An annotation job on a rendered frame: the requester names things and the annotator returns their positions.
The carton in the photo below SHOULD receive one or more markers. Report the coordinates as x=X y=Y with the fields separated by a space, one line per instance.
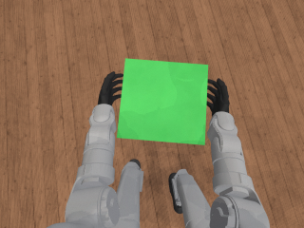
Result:
x=163 y=102

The robot right shin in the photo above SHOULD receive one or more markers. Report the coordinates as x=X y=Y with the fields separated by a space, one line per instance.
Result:
x=181 y=171

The right robot thigh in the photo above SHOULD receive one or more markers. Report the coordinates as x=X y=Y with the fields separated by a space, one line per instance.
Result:
x=195 y=207

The right robot forearm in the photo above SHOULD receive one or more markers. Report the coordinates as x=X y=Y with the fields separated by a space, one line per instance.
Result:
x=230 y=174

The robot right hand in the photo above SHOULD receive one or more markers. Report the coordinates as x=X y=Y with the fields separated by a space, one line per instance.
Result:
x=220 y=102

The left robot forearm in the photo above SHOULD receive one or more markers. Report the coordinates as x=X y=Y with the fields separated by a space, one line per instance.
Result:
x=97 y=164

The robot left upper arm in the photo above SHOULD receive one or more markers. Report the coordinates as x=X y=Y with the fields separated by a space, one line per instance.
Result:
x=94 y=207

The robot right upper arm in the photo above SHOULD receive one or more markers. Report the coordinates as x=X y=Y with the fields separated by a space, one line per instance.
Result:
x=233 y=212

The robot left hand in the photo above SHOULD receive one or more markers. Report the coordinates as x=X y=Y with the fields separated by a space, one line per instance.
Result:
x=106 y=93

